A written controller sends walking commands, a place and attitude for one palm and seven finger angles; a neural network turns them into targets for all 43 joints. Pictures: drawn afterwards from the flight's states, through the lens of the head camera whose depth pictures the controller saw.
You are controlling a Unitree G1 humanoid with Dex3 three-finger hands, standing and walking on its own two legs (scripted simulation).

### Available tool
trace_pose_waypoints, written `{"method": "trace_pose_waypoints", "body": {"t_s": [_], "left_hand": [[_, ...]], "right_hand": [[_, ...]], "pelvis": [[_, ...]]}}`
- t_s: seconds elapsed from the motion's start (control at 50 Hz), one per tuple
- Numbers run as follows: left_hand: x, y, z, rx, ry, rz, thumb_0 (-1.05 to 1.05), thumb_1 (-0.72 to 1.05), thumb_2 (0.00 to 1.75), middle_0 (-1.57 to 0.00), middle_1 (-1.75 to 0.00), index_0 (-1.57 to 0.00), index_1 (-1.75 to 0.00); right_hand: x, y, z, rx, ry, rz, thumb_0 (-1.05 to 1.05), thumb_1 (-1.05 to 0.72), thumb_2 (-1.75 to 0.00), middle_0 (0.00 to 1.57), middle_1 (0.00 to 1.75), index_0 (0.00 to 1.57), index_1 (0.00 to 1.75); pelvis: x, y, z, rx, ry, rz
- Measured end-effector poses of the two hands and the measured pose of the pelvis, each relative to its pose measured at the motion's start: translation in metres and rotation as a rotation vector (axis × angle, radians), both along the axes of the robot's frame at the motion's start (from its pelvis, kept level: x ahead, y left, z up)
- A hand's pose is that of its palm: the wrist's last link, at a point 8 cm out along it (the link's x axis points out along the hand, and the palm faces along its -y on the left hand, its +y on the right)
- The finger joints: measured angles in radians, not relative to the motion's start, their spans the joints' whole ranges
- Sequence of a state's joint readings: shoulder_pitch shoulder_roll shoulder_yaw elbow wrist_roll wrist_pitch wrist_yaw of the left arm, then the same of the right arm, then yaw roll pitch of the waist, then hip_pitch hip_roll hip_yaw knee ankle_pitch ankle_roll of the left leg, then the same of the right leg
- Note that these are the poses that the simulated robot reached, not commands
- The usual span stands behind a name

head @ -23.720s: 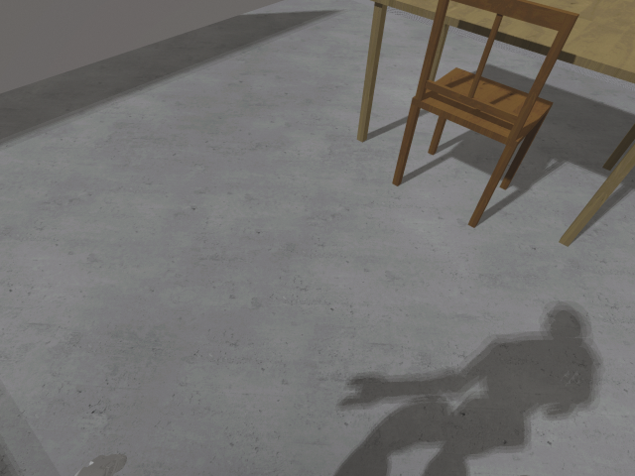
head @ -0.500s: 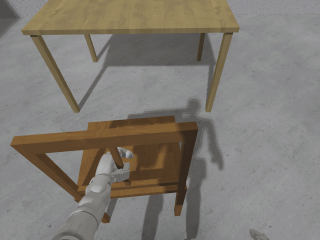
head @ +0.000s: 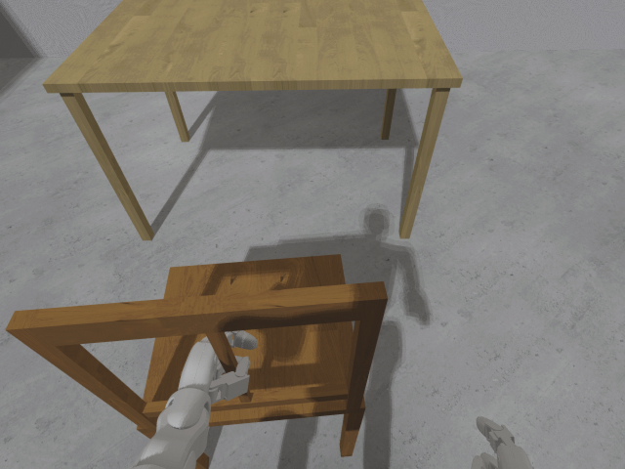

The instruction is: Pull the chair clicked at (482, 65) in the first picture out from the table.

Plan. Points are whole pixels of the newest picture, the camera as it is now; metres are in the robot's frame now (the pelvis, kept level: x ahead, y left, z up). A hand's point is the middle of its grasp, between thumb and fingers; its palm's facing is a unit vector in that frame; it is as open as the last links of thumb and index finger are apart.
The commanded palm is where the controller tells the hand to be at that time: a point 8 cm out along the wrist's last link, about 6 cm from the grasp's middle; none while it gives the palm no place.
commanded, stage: stop walking, hand still on the chair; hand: left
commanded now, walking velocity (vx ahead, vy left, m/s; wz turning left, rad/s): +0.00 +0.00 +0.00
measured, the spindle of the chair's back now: (231, 368) +0.28 +0.14 -0.09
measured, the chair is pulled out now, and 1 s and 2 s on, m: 0.66 0.66 0.66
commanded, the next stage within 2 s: open the thumb and straighten the fingers in 0.04 s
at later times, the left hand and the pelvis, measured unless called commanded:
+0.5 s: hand (238, 373) +0.26 +0.12 -0.06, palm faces -0.04 -0.99 -0.15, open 11.2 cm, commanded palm +0.24 +0.17 -0.04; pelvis +0.00 +0.00 -0.02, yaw +2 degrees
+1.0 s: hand (230, 391) +0.24 +0.13 -0.07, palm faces -0.02 -0.99 -0.15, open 17.4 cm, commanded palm +0.21 +0.18 -0.04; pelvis +0.02 +0.01 -0.04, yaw +4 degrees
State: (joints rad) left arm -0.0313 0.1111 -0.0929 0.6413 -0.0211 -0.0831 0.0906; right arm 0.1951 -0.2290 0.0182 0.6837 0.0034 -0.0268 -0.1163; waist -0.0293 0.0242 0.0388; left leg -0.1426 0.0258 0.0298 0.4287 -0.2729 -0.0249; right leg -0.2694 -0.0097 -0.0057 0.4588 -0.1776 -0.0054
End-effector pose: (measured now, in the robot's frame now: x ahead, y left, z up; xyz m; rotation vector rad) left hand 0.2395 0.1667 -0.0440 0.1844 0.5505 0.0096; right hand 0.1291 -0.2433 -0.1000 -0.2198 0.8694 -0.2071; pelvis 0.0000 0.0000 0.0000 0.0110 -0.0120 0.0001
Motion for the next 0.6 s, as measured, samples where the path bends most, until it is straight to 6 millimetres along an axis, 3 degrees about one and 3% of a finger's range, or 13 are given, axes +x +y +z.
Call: {"method": "trace_pose_waypoints", "body": {"t_s": [0.2,0.28,0.36,0.46,0.6], "left_hand": [[-0.001,0.000,-0.001,-0.023,0.001,0.027,0.04,0.73,0.82,-0.27,-1.26,-0.50,-1.45],[0.001,0.003,-0.001,-0.049,-0.020,0.019,0.03,0.64,0.77,-0.30,-1.30,-0.50,-1.45],[0.004,0.004,0.000,-0.040,-0.030,-0.010,0.02,0.39,0.65,-0.34,-1.33,-0.50,-1.45],[0.006,0.006,0.000,-0.037,-0.017,-0.005,0.02,-0.04,0.44,-0.38,-1.30,-0.47,-1.39],[-0.002,0.009,0.000,-0.029,0.001,0.011,0.01,-0.40,0.27,-0.33,-1.03,-0.36,-1.06]], "right_hand": [[0.002,-0.001,0.001,0.027,0.004,-0.012,0.01,-0.90,-0.90,0.20,0.30,0.20,0.30],[0.002,-0.004,0.000,0.046,-0.017,-0.003,0.01,-0.90,-0.90,0.20,0.30,0.20,0.30],[0.006,-0.007,-0.004,0.041,-0.049,0.017,0.01,-0.90,-0.90,0.20,0.30,0.20,0.30],[0.016,-0.004,-0.010,0.041,-0.080,0.038,0.01,-0.90,-0.90,0.20,0.30,0.20,0.30],[0.032,0.008,-0.016,0.055,-0.126,0.073,0.01,-0.91,-0.90,0.20,0.30,0.20,0.30]], "pelvis": [[0.003,-0.003,-0.001,-0.003,0.027,0.016],[0.003,-0.004,-0.007,-0.003,0.071,0.027],[0.002,-0.003,-0.014,-0.004,0.104,0.031],[0.003,0.000,-0.021,-0.004,0.135,0.035],[0.008,0.003,-0.029,-0.005,0.161,0.046]]}}
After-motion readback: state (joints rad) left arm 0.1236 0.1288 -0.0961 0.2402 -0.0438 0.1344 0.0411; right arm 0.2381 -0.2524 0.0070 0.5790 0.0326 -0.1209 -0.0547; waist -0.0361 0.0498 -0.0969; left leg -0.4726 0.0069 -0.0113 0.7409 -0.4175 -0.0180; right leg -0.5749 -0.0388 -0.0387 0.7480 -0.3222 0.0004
